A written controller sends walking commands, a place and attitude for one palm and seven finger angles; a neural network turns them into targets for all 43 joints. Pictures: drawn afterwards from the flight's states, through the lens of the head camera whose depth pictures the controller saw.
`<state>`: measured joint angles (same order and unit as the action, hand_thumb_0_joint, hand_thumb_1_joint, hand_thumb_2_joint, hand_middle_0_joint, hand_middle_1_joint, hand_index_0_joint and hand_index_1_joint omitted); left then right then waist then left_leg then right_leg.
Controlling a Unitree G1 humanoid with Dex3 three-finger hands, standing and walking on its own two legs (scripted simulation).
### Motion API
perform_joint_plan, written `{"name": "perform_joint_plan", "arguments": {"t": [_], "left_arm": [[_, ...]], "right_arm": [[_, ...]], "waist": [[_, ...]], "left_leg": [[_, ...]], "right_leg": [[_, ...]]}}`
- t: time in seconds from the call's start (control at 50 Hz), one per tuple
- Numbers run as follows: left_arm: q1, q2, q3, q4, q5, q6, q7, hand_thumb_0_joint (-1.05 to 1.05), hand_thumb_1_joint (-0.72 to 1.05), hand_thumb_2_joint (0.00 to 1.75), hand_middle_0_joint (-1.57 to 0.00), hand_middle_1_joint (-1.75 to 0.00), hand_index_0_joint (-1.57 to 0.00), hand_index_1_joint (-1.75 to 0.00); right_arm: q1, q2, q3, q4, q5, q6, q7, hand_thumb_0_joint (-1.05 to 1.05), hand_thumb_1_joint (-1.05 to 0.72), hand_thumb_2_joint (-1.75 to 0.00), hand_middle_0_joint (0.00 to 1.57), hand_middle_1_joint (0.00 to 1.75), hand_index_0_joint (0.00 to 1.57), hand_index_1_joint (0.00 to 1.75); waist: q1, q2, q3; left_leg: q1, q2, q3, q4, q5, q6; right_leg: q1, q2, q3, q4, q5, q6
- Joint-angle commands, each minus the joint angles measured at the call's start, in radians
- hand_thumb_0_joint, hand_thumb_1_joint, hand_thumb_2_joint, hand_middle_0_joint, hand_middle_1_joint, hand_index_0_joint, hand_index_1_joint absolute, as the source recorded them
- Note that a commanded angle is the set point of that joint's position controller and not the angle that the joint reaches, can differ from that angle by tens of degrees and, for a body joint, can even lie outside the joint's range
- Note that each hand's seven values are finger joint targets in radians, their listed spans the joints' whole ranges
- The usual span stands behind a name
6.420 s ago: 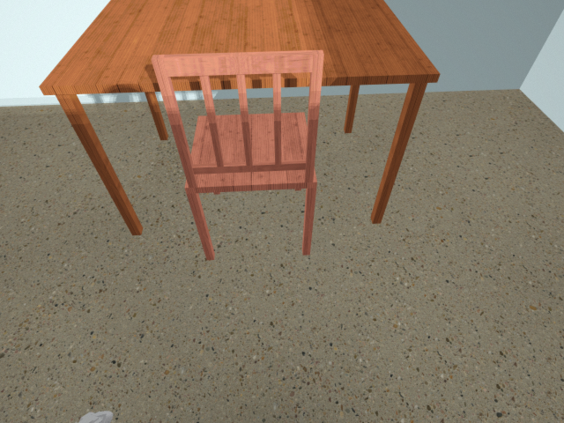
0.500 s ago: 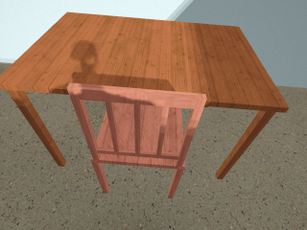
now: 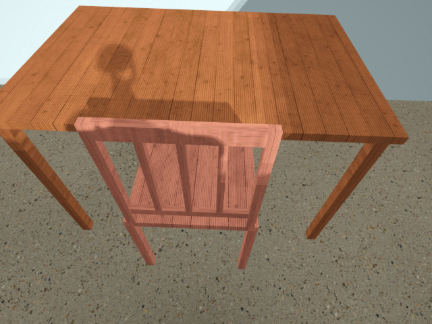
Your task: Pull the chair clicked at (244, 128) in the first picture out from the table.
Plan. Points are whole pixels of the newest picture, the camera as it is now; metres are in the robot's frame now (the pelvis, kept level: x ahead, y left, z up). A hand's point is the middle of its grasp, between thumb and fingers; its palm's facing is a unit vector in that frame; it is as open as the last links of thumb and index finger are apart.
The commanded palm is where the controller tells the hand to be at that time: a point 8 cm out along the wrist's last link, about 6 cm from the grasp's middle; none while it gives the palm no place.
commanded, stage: come to a stop and stand still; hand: left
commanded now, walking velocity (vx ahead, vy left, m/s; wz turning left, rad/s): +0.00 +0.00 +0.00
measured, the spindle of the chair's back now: (185, 180) +0.46 +0.11 -0.09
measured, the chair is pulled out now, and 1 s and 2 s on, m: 0.00 0.00 0.00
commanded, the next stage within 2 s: look again from close up in 0.52 s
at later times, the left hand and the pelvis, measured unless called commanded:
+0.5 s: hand out of the picture -0.07 +0.21 -0.18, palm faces +0.05 -0.98 -0.22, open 7.4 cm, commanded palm none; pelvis -0.06 +0.02 +0.00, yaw +2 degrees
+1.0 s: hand out of the picture -0.10 +0.17 -0.18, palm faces +0.07 -0.99 -0.13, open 7.4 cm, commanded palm none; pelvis -0.05 +0.02 +0.00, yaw +2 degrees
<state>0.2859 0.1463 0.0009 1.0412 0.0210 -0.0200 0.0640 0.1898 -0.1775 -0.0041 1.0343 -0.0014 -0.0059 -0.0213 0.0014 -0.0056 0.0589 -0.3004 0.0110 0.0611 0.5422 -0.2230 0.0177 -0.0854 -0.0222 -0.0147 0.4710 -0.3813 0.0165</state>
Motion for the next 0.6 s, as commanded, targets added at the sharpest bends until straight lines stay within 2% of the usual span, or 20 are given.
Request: {"name": "perform_joint_plan", "arguments": {"t": [0.0, 0.02, 0.04, 0.06, 0.08, 0.12, 0.14, 0.16, 0.2, 0.26, 0.28, 0.38, 0.46, 0.54, 0.58], "left_arm": [[0.092, 0.138, 0.024, -0.083, -0.009, -0.028, 0.009, 0.00, 0.90, 0.90, -0.20, -0.30, -0.20, -0.30], [0.084, 0.146, 0.029, -0.107, -0.008, -0.024, 0.006, 0.00, 0.90, 0.90, -0.20, -0.30, -0.20, -0.30], [0.079, 0.149, 0.031, -0.117, -0.008, -0.017, 0.003, 0.00, 0.90, 0.90, -0.20, -0.30, -0.20, -0.30], [0.078, 0.146, 0.028, -0.128, -0.007, -0.009, 0.000, 0.00, 0.90, 0.90, -0.20, -0.30, -0.20, -0.30], [0.076, 0.149, 0.030, -0.131, -0.007, -0.003, -0.003, 0.00, 0.90, 0.90, -0.20, -0.30, -0.20, -0.30], [0.047, 0.154, 0.027, -0.140, -0.003, 0.010, -0.011, 0.00, 0.90, 0.90, -0.20, -0.30, -0.20, -0.30], [0.029, 0.163, 0.027, -0.149, -0.001, 0.014, -0.015, 0.00, 0.90, 0.90, -0.20, -0.30, -0.20, -0.30], [0.027, 0.171, 0.029, -0.158, 0.003, 0.016, -0.017, 0.00, 0.90, 0.90, -0.20, -0.30, -0.20, -0.30], [0.028, 0.185, 0.030, -0.163, 0.003, 0.021, -0.019, 0.00, 0.90, 0.90, -0.20, -0.30, -0.20, -0.30], [0.046, 0.192, 0.035, -0.172, 0.006, 0.027, -0.021, 0.00, 0.90, 0.90, -0.20, -0.30, -0.20, -0.30], [0.065, 0.186, 0.034, -0.170, 0.005, 0.028, -0.022, 0.00, 0.90, 0.90, -0.20, -0.30, -0.20, -0.30], [0.150, 0.153, 0.026, -0.131, 0.002, 0.022, -0.026, 0.00, 0.90, 0.90, -0.20, -0.30, -0.20, -0.30], [0.183, 0.142, 0.018, -0.092, 0.001, 0.013, -0.027, 0.00, 0.90, 0.90, -0.20, -0.30, -0.20, -0.30], [0.195, 0.125, 0.009, -0.056, -0.003, 0.002, -0.025, 0.00, 0.90, 0.90, -0.20, -0.30, -0.20, -0.30], [0.201, 0.121, 0.005, -0.039, -0.002, 0.002, -0.024, 0.00, 0.90, 0.90, -0.20, -0.30, -0.20, -0.30]], "right_arm": [[0.114, -0.105, -0.027, -0.102, -0.016, -0.020, -0.005, 0.00, -0.90, -0.90, 0.20, 0.30, 0.20, 0.30], [0.111, -0.116, -0.032, -0.110, -0.013, -0.018, -0.004, 0.00, -0.90, -0.90, 0.20, 0.30, 0.20, 0.30], [0.096, -0.119, -0.034, -0.114, -0.011, -0.013, -0.005, 0.00, -0.90, -0.90, 0.20, 0.30, 0.20, 0.30], [0.073, -0.117, -0.029, -0.122, -0.013, -0.010, -0.006, 0.00, -0.90, -0.90, 0.20, 0.30, 0.20, 0.30], [0.055, -0.114, -0.029, -0.134, -0.012, -0.005, -0.004, 0.00, -0.90, -0.90, 0.20, 0.30, 0.20, 0.30], [0.022, -0.122, -0.033, -0.152, -0.012, 0.008, 0.004, 0.00, -0.90, -0.90, 0.20, 0.30, 0.20, 0.30], [0.029, -0.127, -0.035, -0.157, -0.015, 0.012, 0.009, 0.00, -0.90, -0.90, 0.20, 0.30, 0.20, 0.30], [0.034, -0.127, -0.036, -0.154, -0.018, 0.014, 0.011, 0.00, -0.90, -0.90, 0.20, 0.30, 0.20, 0.30], [0.055, -0.132, -0.038, -0.154, -0.022, 0.020, 0.015, 0.00, -0.90, -0.90, 0.20, 0.30, 0.20, 0.30], [0.087, -0.139, -0.040, -0.150, -0.023, 0.022, 0.017, 0.00, -0.90, -0.90, 0.20, 0.30, 0.20, 0.30], [0.085, -0.141, -0.040, -0.149, -0.023, 0.022, 0.017, 0.00, -0.90, -0.90, 0.20, 0.30, 0.20, 0.30], [0.088, -0.142, -0.035, -0.128, -0.017, 0.011, 0.015, 0.00, -0.90, -0.90, 0.20, 0.30, 0.20, 0.30], [0.102, -0.122, -0.031, -0.090, -0.010, 0.009, 0.014, 0.00, -0.90, -0.90, 0.20, 0.30, 0.20, 0.30], [0.127, -0.109, -0.026, -0.051, -0.006, 0.002, 0.013, 0.00, -0.90, -0.90, 0.20, 0.30, 0.20, 0.30], [0.131, -0.107, -0.025, -0.033, -0.003, 0.001, 0.012, 0.00, -0.90, -0.90, 0.20, 0.30, 0.20, 0.30]], "waist": [[-0.034, -0.140, -0.186], [-0.030, -0.059, -0.191], [-0.022, 0.021, -0.159], [-0.008, 0.062, -0.099], [-0.003, 0.052, -0.070], [-0.008, 0.001, 0.038], [-0.017, 0.001, 0.068], [-0.015, 0.004, 0.088], [-0.022, -0.012, 0.073], [-0.021, 0.002, 0.066], [-0.012, 0.007, 0.058], [0.017, 0.055, 0.010], [0.016, 0.033, 0.011], [0.001, 0.008, -0.002], [0.000, 0.022, 0.015]], "left_leg": [[0.096, 0.062, -0.076, 0.060, 0.305, 0.021], [0.116, 0.066, -0.079, 0.055, 0.359, 0.027], [0.124, 0.078, -0.095, 0.044, 0.386, 0.032], [0.094, 0.088, -0.112, 0.032, 0.388, 0.038], [0.064, 0.086, -0.131, 0.015, 0.313, 0.037], [-0.003, 0.067, -0.141, -0.050, 0.028, 0.027], [-0.022, 0.056, -0.142, -0.075, -0.081, 0.021], [-0.033, 0.048, -0.144, -0.088, -0.131, 0.019], [-0.025, 0.038, -0.146, -0.099, -0.224, 0.012], [-0.049, 0.047, -0.169, -0.141, -0.285, 0.017], [-0.065, 0.051, -0.187, -0.161, -0.317, 0.020], [-0.086, 0.083, -0.243, -0.257, -0.356, 0.037], [-0.047, 0.072, -0.218, -0.249, -0.294, 0.032], [0.018, 0.066, -0.200, -0.216, -0.206, 0.026], [0.017, 0.068, -0.200, -0.224, -0.211, 0.024]], "right_leg": [[0.029, -0.138, 0.064, 0.065, 0.894, -0.069], [0.008, -0.121, 0.059, 0.085, 0.798, -0.070], [-0.044, -0.101, 0.051, 0.077, 0.626, -0.070], [-0.081, -0.083, 0.054, 0.046, 0.496, -0.070], [-0.099, -0.074, 0.058, 0.017, 0.367, -0.071], [-0.183, -0.070, 0.073, -0.049, 0.087, -0.076], [-0.222, -0.071, 0.083, -0.072, -0.041, -0.081], [-0.243, -0.071, 0.086, -0.084, -0.093, -0.085], [-0.284, -0.079, 0.098, -0.097, -0.204, -0.089], [-0.289, -0.058, 0.072, -0.071, -0.234, -0.078], [-0.278, -0.050, 0.067, -0.061, -0.231, -0.073], [-0.183, -0.018, 0.030, -0.026, -0.123, -0.057], [-0.190, -0.029, 0.061, -0.072, -0.097, -0.061], [-0.222, -0.052, 0.085, -0.108, -0.074, -0.057], [-0.228, -0.047, 0.080, -0.111, -0.070, -0.052]]}}
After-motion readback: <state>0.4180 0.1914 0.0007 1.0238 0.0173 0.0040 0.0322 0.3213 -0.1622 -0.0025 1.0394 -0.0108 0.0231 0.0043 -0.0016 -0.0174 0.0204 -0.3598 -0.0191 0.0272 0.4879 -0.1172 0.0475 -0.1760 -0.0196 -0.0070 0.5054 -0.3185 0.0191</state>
